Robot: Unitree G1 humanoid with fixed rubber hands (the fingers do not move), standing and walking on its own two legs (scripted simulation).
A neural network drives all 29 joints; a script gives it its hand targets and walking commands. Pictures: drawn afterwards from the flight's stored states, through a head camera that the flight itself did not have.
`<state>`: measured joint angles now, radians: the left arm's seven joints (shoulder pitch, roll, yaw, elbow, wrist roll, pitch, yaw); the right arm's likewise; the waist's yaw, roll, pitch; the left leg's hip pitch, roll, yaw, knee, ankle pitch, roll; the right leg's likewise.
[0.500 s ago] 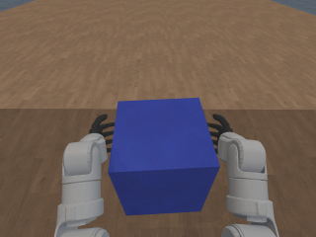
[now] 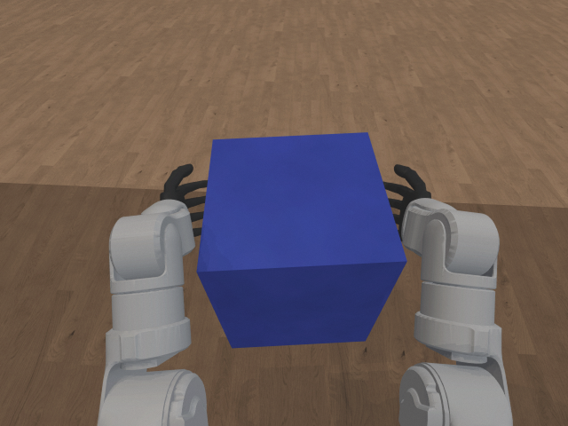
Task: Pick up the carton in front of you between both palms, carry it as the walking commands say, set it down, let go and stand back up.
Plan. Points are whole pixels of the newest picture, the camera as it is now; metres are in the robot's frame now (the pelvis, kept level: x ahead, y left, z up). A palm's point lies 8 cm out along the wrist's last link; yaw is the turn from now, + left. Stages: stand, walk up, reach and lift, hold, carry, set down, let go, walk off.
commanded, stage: carry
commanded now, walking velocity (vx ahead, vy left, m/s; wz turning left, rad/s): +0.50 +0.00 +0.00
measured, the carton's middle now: (294, 248) +0.37 +0.01 +0.08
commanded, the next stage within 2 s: none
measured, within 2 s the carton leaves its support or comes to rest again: neither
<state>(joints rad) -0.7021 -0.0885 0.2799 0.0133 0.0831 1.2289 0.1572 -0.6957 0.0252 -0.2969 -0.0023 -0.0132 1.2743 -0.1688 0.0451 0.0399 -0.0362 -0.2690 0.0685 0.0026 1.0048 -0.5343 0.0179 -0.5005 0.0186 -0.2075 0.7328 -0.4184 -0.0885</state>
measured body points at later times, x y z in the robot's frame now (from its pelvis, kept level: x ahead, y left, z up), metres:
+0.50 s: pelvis +0.30 +0.03 +0.06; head +0.34 +0.02 +0.51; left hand +0.69 +0.14 +0.19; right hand +0.65 -0.17 +0.19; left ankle +0.37 +0.09 -0.66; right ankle +0.19 -0.08 -0.54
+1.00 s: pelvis +0.62 -0.03 +0.12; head +0.66 -0.03 +0.57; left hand +0.97 +0.15 +0.26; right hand +1.01 -0.15 +0.26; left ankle +0.61 +0.07 -0.50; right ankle +0.64 -0.11 -0.61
